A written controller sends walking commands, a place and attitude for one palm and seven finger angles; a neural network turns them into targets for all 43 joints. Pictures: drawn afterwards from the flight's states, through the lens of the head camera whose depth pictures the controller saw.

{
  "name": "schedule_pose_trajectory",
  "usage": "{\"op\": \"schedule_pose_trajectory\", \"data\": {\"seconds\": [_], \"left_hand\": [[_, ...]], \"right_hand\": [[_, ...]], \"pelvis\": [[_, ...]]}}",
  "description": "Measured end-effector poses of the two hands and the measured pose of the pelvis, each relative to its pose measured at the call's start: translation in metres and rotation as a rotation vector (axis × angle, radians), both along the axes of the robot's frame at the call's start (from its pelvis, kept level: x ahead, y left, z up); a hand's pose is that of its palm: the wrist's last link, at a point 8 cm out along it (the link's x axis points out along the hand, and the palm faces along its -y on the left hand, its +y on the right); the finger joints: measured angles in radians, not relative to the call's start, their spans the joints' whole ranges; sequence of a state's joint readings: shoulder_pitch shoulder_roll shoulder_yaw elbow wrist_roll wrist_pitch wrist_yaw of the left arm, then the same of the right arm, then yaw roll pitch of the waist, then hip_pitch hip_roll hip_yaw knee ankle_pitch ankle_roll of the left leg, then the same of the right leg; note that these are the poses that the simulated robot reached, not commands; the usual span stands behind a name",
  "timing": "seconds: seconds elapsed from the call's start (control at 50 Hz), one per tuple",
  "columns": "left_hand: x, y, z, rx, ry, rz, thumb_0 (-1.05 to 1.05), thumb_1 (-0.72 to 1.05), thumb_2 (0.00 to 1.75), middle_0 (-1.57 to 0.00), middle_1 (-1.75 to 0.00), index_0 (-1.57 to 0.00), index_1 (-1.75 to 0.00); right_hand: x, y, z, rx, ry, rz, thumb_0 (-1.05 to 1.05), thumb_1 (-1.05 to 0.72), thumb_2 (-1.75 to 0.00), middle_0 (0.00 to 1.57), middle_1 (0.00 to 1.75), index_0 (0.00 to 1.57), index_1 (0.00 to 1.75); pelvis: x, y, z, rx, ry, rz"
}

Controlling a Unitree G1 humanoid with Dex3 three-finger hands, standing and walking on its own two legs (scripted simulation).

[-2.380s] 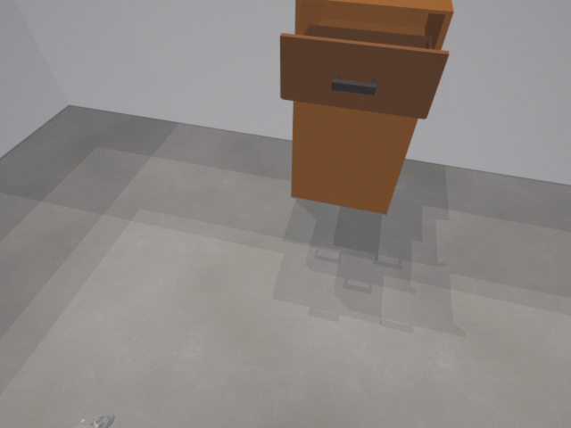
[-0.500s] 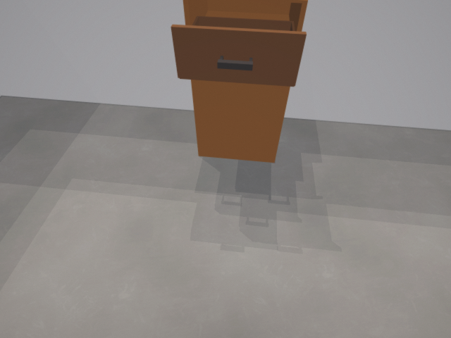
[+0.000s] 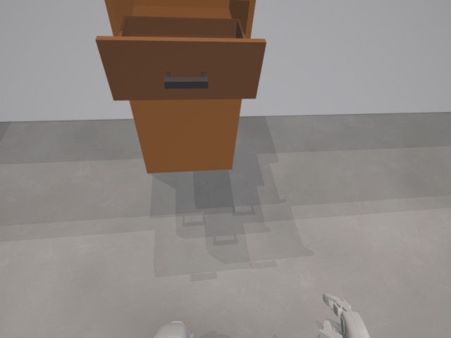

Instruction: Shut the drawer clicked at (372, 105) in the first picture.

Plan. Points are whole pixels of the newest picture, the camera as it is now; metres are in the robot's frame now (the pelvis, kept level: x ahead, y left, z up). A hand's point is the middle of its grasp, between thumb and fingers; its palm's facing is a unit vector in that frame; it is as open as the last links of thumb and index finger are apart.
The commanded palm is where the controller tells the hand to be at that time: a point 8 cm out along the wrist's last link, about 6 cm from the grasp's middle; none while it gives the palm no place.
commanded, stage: walk to a spot facing it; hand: left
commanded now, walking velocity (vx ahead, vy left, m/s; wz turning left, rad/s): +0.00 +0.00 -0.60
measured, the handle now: (186, 78) +0.72 +0.20 +0.04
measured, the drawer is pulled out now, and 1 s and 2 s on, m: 0.28 0.28 0.28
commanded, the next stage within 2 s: none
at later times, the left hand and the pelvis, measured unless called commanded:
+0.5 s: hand (182, 247) +0.32 +0.13 -0.13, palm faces -0.35 -0.90 -0.26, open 7.4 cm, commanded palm none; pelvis +0.10 +0.00 +0.00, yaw -18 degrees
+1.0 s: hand (167, 241) +0.33 +0.17 -0.15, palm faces -0.53 -0.83 -0.18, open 7.4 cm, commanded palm none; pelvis +0.16 +0.04 +0.03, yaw -36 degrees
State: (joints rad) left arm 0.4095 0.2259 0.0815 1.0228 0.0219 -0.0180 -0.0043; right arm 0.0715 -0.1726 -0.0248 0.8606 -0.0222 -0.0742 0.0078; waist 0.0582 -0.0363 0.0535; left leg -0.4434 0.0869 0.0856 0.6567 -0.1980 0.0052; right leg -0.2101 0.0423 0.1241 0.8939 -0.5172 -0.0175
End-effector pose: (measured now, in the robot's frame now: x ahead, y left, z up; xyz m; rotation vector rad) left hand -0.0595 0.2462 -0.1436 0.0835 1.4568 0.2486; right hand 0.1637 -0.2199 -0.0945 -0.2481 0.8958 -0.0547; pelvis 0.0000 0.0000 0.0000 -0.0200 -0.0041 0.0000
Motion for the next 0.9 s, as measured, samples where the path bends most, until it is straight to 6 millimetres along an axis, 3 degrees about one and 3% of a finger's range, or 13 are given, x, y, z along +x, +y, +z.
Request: {"op": "schedule_pose_trajectory", "data": {"seconds": [0.1, 0.18, 0.28, 0.4, 0.48, 0.58, 0.74, 0.9], "left_hand": [[0.108, 0.037, 0.011, 0.028, -0.127, -0.128, 0.01, 0.91, 0.9, -0.2, -0.3, -0.2, -0.3], [0.194, 0.04, 0.03, 0.035, -0.241, -0.226, 0.01, 0.91, 0.9, -0.2, -0.3, -0.2, -0.3], [0.281, 0.015, 0.044, 0.027, -0.318, -0.367, 0.01, 0.91, 0.9, -0.2, -0.3, -0.2, -0.3], [0.361, -0.04, 0.042, 0.017, -0.4, -0.539, 0.01, 0.91, 0.9, -0.2, -0.3, -0.2, -0.3], [0.382, -0.065, 0.041, 0.002, -0.429, -0.577, 0.01, 0.91, 0.9, -0.2, -0.3, -0.2, -0.3], [0.384, -0.072, 0.038, -0.019, -0.365, -0.61, 0.01, 0.91, 0.9, -0.2, -0.3, -0.21, -0.3], [0.397, -0.047, 0.014, -0.071, -0.292, -0.627, 0.01, 0.9, 0.9, -0.21, -0.3, -0.21, -0.3], [0.407, -0.023, 0.018, -0.076, -0.207, -0.67, 0.01, 0.91, 0.9, -0.2, -0.3, -0.2, -0.3]], "right_hand": [[-0.033, 0.003, 0.002, -0.01, 0.106, -0.127, 0.0, -0.91, -0.9, 0.21, 0.3, 0.2, 0.3], [-0.076, 0.002, -0.004, -0.003, 0.242, -0.244, 0.0, -0.91, -0.9, 0.21, 0.3, 0.2, 0.3], [-0.126, -0.002, -0.015, 0.022, 0.381, -0.39, 0.0, -0.91, -0.9, 0.21, 0.3, 0.2, 0.3], [-0.166, -0.012, -0.038, 0.07, 0.49, -0.528, 0.0, -0.91, -0.9, 0.2, 0.3, 0.2, 0.3], [-0.164, -0.019, -0.043, 0.071, 0.519, -0.572, 0.01, -0.91, -0.9, 0.2, 0.3, 0.2, 0.3], [-0.127, -0.025, -0.03, 0.058, 0.416, -0.597, 0.01, -0.91, -0.9, 0.2, 0.3, 0.2, 0.3], [-0.071, -0.009, -0.012, 0.003, 0.248, -0.626, 0.0, -0.91, -0.9, 0.2, 0.3, 0.2, 0.3], [-0.07, 0.023, 0.009, 0.01, 0.251, -0.687, 0.0, -0.91, -0.9, 0.21, 0.3, 0.21, 0.3]], "pelvis": [[0.026, 0.014, 0.013, 0.008, -0.008, -0.073], [0.045, 0.021, 0.021, 0.009, -0.001, -0.127], [0.068, 0.023, 0.022, 0.016, 0.002, -0.192], [0.093, 0.005, 0.004, 0.032, 0.001, -0.269], [0.101, 0.001, 0.003, 0.019, -0.006, -0.305], [0.113, 0.004, 0.011, 0.02, 0.006, -0.362], [0.136, 0.031, 0.007, 0.011, 0.026, -0.461], [0.153, 0.042, 0.023, -0.015, 0.016, -0.56]]}}
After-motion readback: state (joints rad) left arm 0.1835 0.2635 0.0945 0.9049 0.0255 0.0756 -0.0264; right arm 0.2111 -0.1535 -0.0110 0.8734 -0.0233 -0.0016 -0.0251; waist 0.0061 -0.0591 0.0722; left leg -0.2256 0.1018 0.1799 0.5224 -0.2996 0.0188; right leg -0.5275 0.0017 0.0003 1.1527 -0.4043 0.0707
